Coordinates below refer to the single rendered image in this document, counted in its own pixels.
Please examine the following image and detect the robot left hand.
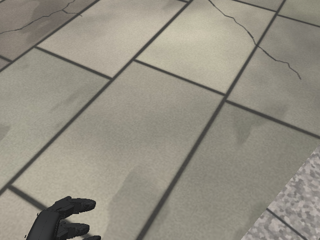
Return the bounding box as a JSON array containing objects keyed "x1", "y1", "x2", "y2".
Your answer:
[{"x1": 24, "y1": 196, "x2": 101, "y2": 240}]

